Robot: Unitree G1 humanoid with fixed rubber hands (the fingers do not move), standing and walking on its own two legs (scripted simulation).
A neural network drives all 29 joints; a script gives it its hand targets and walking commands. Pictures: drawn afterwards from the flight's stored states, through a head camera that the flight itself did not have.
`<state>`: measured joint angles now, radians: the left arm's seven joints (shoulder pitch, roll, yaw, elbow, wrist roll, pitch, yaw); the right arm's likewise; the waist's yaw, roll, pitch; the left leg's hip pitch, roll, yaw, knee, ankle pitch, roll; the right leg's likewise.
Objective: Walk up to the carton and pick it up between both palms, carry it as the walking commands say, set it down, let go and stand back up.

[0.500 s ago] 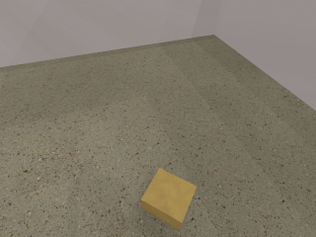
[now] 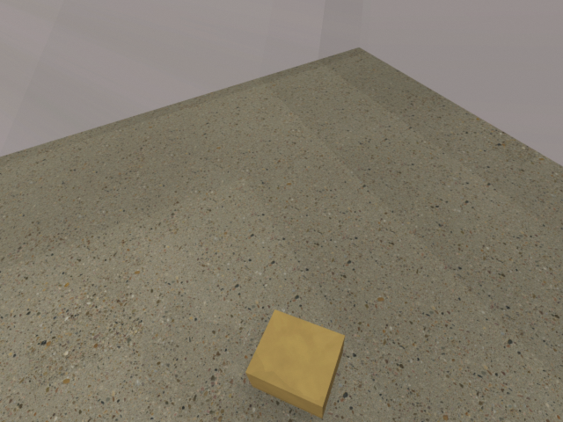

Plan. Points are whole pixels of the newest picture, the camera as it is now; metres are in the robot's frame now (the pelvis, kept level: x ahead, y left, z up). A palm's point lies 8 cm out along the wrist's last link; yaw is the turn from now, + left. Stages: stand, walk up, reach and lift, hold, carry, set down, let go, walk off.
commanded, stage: walk up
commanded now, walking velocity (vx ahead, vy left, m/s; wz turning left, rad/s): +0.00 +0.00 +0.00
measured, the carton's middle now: (297, 361) +0.46 +0.01 -0.70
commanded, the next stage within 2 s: none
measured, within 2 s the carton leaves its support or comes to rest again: neither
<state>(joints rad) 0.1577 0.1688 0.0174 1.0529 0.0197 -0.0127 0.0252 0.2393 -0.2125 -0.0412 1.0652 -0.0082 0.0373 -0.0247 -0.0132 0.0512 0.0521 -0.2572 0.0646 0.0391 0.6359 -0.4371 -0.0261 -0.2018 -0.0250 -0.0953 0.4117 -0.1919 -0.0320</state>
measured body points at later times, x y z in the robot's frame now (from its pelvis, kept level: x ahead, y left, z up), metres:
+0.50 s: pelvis +0.01 +0.12 -0.01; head +0.05 +0.11 +0.44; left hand +0.04 +0.43 -0.14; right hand +0.08 -0.16 -0.14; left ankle +0.04 +0.26 -0.75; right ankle +0.02 -0.09 -0.73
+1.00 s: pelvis +0.04 +0.16 -0.01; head +0.06 +0.15 +0.44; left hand +0.23 +0.36 -0.15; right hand -0.03 -0.09 -0.16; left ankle +0.04 +0.27 -0.72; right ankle -0.03 +0.10 -0.74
